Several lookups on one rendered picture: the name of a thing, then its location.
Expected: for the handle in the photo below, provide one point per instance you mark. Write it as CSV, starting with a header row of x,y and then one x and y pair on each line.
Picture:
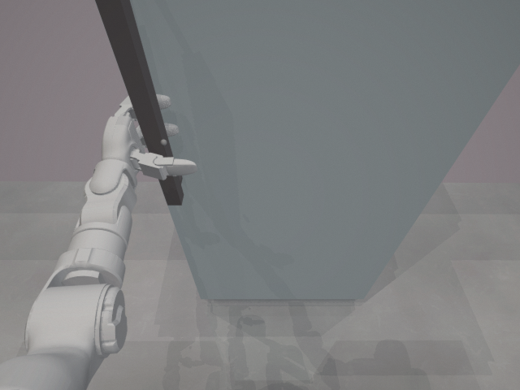
x,y
121,28

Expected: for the robot left hand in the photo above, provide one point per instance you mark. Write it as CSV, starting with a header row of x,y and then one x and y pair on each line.
x,y
120,138

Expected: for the robot left forearm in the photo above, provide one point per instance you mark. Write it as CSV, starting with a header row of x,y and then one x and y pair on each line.
x,y
100,240

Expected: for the robot left upper arm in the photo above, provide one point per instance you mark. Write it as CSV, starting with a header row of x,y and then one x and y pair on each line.
x,y
71,331

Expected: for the fridge door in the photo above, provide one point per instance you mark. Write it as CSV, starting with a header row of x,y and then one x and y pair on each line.
x,y
320,129

